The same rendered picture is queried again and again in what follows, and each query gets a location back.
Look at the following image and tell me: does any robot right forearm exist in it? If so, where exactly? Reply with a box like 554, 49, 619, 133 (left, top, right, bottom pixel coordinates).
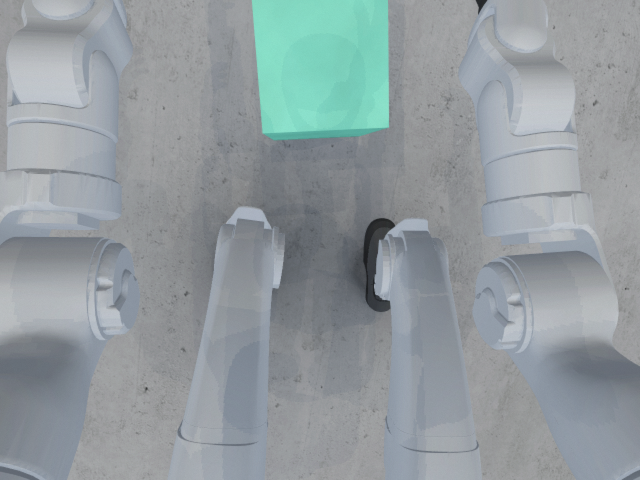
458, 0, 619, 331

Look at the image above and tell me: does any robot left forearm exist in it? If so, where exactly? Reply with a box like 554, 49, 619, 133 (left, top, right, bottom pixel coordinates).
0, 0, 133, 245

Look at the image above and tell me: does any right robot upper arm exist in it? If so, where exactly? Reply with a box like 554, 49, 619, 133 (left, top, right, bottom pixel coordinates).
472, 251, 640, 480

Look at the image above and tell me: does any carton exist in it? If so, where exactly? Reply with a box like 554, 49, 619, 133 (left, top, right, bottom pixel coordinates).
252, 0, 389, 140

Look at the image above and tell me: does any robot thigh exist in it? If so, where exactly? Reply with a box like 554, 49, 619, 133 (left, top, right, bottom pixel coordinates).
376, 231, 482, 480
167, 218, 285, 480

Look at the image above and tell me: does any robot right thigh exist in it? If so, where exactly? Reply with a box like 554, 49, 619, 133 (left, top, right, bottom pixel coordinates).
376, 231, 482, 480

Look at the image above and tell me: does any robot left thigh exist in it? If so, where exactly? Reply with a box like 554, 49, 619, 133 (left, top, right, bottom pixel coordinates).
167, 218, 285, 480

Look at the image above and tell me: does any left robot upper arm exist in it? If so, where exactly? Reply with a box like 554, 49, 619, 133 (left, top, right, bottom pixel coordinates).
0, 237, 140, 480

